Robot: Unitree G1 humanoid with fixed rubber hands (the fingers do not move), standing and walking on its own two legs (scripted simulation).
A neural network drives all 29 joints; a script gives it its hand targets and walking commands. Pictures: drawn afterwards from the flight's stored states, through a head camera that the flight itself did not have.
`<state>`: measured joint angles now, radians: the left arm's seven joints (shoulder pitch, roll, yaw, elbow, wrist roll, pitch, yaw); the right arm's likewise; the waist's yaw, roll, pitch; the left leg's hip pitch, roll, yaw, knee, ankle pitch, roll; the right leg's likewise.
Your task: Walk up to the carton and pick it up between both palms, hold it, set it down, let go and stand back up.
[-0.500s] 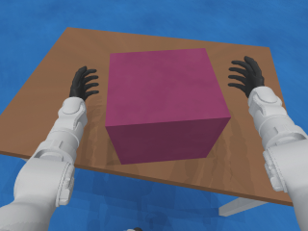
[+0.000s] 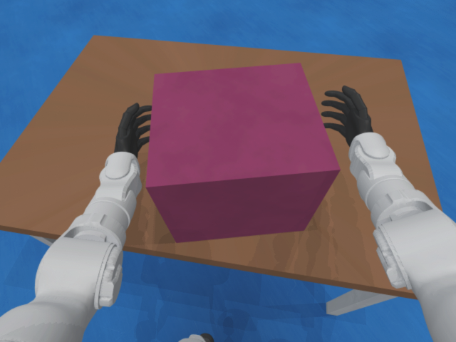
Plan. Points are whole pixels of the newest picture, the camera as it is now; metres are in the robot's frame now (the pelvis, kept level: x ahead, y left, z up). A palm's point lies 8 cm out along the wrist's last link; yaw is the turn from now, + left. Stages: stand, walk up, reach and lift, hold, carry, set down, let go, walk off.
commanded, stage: reach and lift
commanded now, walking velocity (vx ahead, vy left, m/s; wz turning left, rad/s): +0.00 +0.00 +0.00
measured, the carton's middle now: (234, 158) +0.44 +0.06 +0.02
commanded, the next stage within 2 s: none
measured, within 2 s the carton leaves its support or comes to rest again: neither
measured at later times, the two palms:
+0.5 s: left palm (133, 151) +0.40 +0.24 +0.06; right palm (339, 137) +0.47 -0.12 +0.07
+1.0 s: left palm (134, 151) +0.40 +0.24 +0.06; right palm (338, 136) +0.47 -0.12 +0.07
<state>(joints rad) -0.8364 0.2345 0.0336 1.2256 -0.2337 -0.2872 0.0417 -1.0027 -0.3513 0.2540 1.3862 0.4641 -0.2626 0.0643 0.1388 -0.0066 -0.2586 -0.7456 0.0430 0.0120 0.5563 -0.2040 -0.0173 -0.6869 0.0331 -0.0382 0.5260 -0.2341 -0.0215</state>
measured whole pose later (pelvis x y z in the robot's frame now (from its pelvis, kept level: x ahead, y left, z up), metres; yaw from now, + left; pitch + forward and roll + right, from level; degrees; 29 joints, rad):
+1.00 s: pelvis +0.01 +0.01 +0.01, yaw +0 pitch +20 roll -1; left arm -0.78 0.14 0.19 1.18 -0.06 -0.31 0.13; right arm -0.95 -0.24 0.06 1.35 0.25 -0.27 0.01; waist 0.13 -0.01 -0.23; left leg -0.66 0.04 0.02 0.49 -0.19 -0.01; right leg -0.59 0.03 -0.03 0.44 -0.21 -0.02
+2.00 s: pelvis +0.03 +0.01 +0.03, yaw +1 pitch +10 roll -1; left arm -0.53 0.04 0.35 0.79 0.16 -0.18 0.06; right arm -0.67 -0.11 -0.18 1.06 -0.08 -0.29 0.00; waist 0.06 -0.02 -0.09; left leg -0.34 0.02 0.01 0.30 -0.15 0.00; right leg -0.24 0.01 -0.04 0.21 -0.15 -0.01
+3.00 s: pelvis +0.00 +0.02 +0.03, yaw +1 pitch -3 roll -1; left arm -0.50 0.05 0.28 0.28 0.18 0.42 -0.01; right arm -0.55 -0.12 -0.07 0.57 0.14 0.19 -0.06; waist -0.07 -0.06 -0.03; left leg -0.10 0.00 0.03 0.30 -0.15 0.02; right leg -0.03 0.00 -0.02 0.24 -0.16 0.01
